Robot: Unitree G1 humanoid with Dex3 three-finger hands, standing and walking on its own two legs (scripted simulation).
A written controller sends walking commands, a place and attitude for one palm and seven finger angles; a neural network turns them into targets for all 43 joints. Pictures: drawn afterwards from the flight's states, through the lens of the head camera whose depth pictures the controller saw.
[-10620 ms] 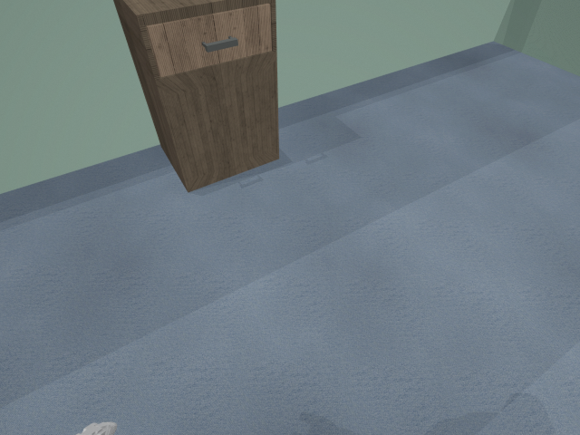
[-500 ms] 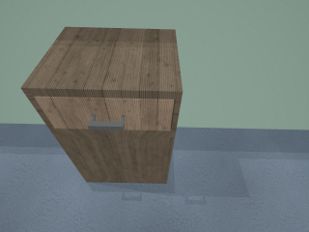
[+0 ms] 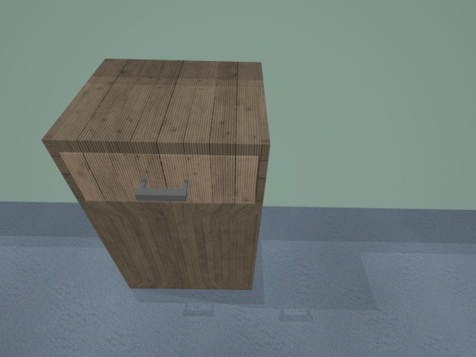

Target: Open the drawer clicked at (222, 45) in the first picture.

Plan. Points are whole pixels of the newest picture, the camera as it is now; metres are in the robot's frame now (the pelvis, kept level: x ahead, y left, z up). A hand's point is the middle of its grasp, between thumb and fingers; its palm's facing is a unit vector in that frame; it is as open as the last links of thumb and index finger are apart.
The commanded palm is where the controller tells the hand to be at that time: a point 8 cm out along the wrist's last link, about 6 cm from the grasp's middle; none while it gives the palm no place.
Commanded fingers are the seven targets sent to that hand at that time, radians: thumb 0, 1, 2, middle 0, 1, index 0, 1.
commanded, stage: come to a stop and stand still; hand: left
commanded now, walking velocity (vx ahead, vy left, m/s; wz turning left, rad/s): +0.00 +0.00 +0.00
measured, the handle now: (163, 188) +0.53 +0.23 -0.08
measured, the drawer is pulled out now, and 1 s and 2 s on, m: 0.00 0.00 0.00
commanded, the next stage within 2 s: look again from close up in 0.42 s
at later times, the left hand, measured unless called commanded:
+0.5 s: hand out of the picture -0.04 +0.12 -0.18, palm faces +0.05 -0.99 -0.13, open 7.4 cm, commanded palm none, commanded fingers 0.00 0.90 0.90 -0.20 -0.30 -0.20 -0.30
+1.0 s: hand out of the picture +0.03 +0.16 -0.17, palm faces +0.02 -0.97 -0.23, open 7.3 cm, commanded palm none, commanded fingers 0.00 0.90 0.90 -0.20 -0.30 -0.20 -0.30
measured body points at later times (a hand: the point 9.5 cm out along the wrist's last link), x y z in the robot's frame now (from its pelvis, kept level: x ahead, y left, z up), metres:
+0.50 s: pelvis +0.00 -0.02 +0.00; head -0.01 -0.02 +0.45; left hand -0.04 +0.17 -0.16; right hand -0.03 -0.21 -0.17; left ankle +0.00 +0.08 -0.74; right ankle +0.01 -0.12 -0.74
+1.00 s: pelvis +0.02 -0.01 -0.01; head +0.02 -0.03 +0.44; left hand +0.03 +0.21 -0.16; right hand +0.01 -0.22 -0.17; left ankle +0.00 +0.08 -0.74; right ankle +0.01 -0.12 -0.74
